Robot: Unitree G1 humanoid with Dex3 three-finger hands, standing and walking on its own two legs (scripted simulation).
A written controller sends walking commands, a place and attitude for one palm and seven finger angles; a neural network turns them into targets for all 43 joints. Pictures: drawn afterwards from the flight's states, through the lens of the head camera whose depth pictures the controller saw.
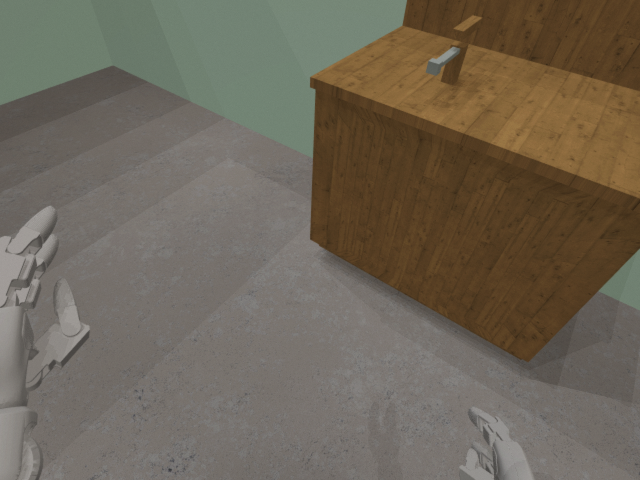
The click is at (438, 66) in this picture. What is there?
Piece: tap's lever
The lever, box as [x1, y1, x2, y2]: [426, 58, 442, 75]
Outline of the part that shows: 432,58 428,61 426,72 436,75 440,70 442,61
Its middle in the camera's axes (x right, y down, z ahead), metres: +0.28 -0.42 +0.94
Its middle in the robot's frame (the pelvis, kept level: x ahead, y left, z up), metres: +1.01 -0.21 +0.09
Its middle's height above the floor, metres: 0.86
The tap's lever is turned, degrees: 0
